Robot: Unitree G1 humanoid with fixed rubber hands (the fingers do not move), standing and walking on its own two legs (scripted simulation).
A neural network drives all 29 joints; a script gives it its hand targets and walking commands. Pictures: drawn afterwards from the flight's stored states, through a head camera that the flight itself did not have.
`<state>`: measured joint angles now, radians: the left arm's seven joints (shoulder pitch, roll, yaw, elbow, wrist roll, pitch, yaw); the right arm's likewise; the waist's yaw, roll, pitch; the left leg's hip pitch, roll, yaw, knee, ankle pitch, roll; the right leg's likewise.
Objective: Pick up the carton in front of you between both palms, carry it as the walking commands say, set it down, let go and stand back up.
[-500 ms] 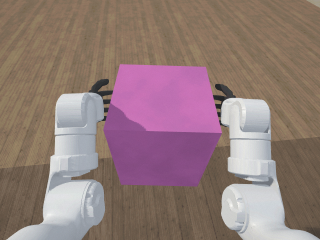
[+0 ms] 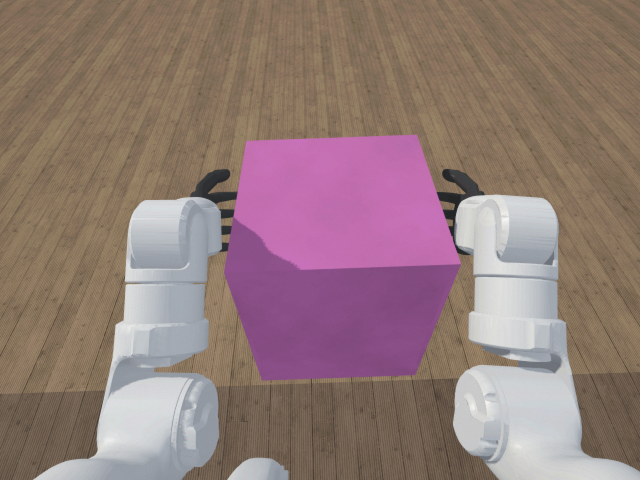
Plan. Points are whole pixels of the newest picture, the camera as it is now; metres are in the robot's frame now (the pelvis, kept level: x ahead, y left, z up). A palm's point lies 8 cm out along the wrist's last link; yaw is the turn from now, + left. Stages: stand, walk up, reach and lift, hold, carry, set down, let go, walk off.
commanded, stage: carry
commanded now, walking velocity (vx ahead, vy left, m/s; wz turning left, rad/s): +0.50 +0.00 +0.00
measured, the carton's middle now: (335, 264) +0.38 +0.01 +0.06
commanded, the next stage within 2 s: none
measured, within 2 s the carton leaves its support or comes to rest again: neither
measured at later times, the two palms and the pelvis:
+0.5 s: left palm (250, 64) +0.67 +0.17 +0.17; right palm (441, 82) +0.65 -0.13 +0.17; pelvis +0.28 +0.04 +0.03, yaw -1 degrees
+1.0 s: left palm (268, 10) +0.93 +0.18 +0.16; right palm (413, 10) +0.95 -0.12 +0.16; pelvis +0.58 +0.01 +0.04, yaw +1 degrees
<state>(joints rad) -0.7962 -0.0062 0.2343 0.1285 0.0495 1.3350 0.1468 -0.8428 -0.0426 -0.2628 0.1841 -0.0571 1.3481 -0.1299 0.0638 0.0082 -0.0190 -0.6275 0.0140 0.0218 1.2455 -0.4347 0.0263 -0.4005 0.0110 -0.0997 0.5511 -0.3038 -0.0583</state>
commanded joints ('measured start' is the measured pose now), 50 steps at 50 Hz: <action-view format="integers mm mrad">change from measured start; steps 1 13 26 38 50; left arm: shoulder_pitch -958 -807 -794 -774 -672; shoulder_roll -1117 -1050 -1011 -1080 -1179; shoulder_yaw -587 -560 -555 -522 -633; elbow -256 -34 -186 -22 -129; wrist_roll -523 -451 -363 -415 -458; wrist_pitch -38 -4 -20 -33 -115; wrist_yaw -242 -263 -172 -252 -279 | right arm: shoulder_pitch -815 -657 -879 -732 -553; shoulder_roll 1095 1005 1103 1124 1183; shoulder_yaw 543 516 626 534 615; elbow -201 -16 -328 -25 -113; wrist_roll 407 350 532 407 360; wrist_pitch -49 -23 -35 -33 -122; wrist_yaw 179 202 227 237 203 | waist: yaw -6 -145 -131 8 0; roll -121 165 128 -86 -160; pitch -536 -688 -513 -533 -443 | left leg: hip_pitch -191 880 736 -207 54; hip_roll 34 270 221 21 -4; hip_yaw -8 -400 -165 -56 108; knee -75 -786 -856 54 -657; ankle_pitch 21 123 465 -31 328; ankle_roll -9 179 194 7 -19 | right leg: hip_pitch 539 -65 -327 637 500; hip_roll -271 -58 -53 -325 -224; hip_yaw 360 7 49 510 136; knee -156 510 329 -107 -189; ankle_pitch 247 198 8 407 516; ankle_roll -170 61 48 -188 -84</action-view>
